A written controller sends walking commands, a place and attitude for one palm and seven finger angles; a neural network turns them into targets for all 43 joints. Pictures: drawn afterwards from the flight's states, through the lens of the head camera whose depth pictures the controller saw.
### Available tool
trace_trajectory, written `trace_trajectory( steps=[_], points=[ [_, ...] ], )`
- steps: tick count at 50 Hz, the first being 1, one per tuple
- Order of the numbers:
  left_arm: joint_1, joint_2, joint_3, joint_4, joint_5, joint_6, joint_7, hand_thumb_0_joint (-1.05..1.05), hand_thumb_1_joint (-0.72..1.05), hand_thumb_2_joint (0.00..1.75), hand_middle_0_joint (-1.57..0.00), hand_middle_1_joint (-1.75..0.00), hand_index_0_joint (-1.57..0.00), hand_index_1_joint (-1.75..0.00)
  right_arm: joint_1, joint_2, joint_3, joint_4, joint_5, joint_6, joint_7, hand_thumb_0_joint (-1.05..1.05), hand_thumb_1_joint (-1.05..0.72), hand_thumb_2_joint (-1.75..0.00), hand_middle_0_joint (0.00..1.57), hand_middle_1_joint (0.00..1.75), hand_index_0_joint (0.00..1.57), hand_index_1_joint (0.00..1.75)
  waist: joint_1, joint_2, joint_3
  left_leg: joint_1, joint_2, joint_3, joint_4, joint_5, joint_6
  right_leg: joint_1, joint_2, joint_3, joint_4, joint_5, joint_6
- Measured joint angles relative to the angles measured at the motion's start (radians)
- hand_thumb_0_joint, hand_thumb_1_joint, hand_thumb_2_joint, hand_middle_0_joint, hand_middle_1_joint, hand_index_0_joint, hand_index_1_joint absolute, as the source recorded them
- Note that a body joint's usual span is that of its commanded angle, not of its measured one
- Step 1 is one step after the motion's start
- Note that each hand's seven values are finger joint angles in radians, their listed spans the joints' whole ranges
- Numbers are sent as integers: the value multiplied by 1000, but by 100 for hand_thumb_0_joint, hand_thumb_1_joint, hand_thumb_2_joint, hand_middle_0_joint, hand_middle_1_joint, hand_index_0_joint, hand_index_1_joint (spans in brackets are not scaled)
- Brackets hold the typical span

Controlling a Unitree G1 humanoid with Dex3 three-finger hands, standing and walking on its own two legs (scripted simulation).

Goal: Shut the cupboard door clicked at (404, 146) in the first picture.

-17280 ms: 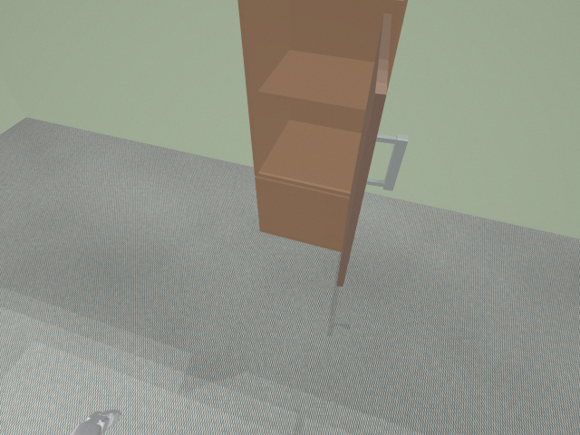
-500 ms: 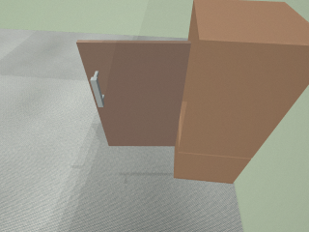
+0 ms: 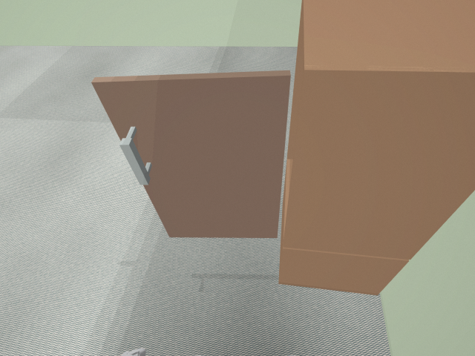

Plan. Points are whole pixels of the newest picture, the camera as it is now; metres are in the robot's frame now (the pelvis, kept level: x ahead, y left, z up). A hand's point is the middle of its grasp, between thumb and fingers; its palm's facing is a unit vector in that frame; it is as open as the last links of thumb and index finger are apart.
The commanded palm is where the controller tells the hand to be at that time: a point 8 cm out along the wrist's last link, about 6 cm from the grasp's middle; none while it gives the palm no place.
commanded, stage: shuffle to correct the standing spot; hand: left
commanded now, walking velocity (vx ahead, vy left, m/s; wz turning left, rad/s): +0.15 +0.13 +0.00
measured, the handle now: (138, 156) +0.51 +0.24 +0.03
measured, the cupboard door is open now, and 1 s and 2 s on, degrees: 96 96 96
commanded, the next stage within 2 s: come to a stop and stand still in 0.34 s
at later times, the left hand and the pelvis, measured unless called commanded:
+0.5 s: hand out of the picture +0.01 +0.21 -0.15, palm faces +0.14 -0.97 -0.22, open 7.4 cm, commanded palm none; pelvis +0.07 +0.03 +0.02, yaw +0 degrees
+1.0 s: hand out of the picture +0.09 +0.21 -0.16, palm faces -0.01 -0.97 -0.25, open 7.3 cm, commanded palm none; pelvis +0.06 +0.03 +0.01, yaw -1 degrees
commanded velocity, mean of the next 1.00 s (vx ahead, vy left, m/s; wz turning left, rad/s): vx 0.00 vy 0.01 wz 0.00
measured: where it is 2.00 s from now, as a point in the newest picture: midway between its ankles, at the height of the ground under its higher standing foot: outside the picture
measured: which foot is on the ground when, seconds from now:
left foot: up 0.00-0.50, down 0.52-1.00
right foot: down 0.00-0.56, up 0.58-0.80, down 0.82-1.00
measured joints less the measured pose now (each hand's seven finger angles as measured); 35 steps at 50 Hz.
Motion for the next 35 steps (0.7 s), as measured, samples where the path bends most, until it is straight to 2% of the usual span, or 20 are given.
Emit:
trace_trajectory(
  steps=[3, 6, 8, 16, 23, 25, 26, 27, 29, 31, 35],
  points=[
    [40, 6, 18, 19, -3, 6, 20, -1, 95, 90, -20, -30, -20, -30, -63, -9, -12, -37, -7, 7, 7, 1, -91, -90, 20, 30, 19, 30, -2, -18, -24, -128, 38, 14, 38, 106, -18, 50, 10, 1, -97, 40, 1],
    [77, 23, 14, 41, 4, 16, 12, -1, 96, 90, -20, -30, -20, -30, -109, -11, -18, -73, -8, 9, 13, 1, -91, -90, 20, 30, 19, 30, 0, -34, -47, -187, 67, 19, -59, 186, -38, 90, 17, 2, -181, 72, -7],
    [99, 26, 9, 53, 6, 20, 5, -1, 95, 90, -20, -30, -20, -30, -130, -13, -21, -87, -7, 12, 16, 0, -91, -90, 20, 30, 19, 30, 10, -38, -59, -195, 77, 22, -138, 217, -50, 110, 22, 3, -221, 86, -9],
    [173, 8, -1, 82, 11, 32, -8, 0, 92, 90, -20, -30, -20, -30, -179, -24, -20, -99, -5, 33, 25, 0, -91, -90, 20, 30, 19, 30, 71, -39, -71, -129, 61, 32, -354, 211, -74, 155, 20, 10, -286, 91, 8],
    [208, 14, 11, 110, 15, 48, 2, 1, 91, 90, -21, -30, -20, -30, -207, -19, -9, -106, 5, 34, 21, 0, -91, -90, 20, 30, 19, 30, 106, -64, -57, 10, 21, 55, -559, 164, -73, 145, -22, 26, -227, 39, 47],
    [215, 19, 13, 118, 13, 55, 7, 1, 91, 90, -21, -30, -20, -30, -210, -18, -4, -109, 8, 24, 16, 1, -91, -90, 20, 30, 19, 30, 104, -64, -55, 77, 17, 66, -666, 218, -67, 132, -31, 27, -178, 5, 65],
    [220, 18, 12, 120, 12, 60, 10, 1, 91, 90, -21, -30, -20, -30, -207, -21, -1, -113, 8, 16, 13, 0, -91, -90, 20, 30, 19, 30, 99, -50, -57, 110, 29, 65, -716, 276, -53, 123, -25, 21, -143, -17, 74],
    [214, 24, 10, 126, 11, 67, 13, 1, 91, 90, -21, -30, -20, -30, -208, -15, -1, -108, 8, 9, 6, 0, -91, -90, 20, 30, 19, 30, 92, -55, -54, 120, 23, 65, -721, 253, -31, 112, -34, 19, -105, -42, 83],
    [196, 37, 8, 131, 9, 80, 24, 1, 91, 90, -20, -30, -20, -30, -211, 6, 4, -103, 6, 10, -7, 0, -91, -90, 20, 30, 19, 30, 95, -88, -45, 126, -4, 79, -705, 221, -7, 94, -53, 47, -39, -136, 90],
    [180, 39, 1, 133, 8, 87, 31, 1, 91, 90, -20, -30, -20, -30, -215, 14, 8, -99, 5, 5, -21, 0, -93, -90, 20, 30, 19, 30, 89, -103, -40, 140, -17, 91, -718, 219, 2, 74, -57, 67, 21, -196, 98],
    [132, 29, -9, 125, 6, 94, 27, 1, 91, 90, -20, -30, -20, -30, -223, 13, 11, -89, 3, 5, -34, -1, -95, -90, 21, 30, 20, 30, 65, -98, -32, 149, -28, 90, -739, 236, 9, 56, -47, 86, 85, -202, 109]
  ],
)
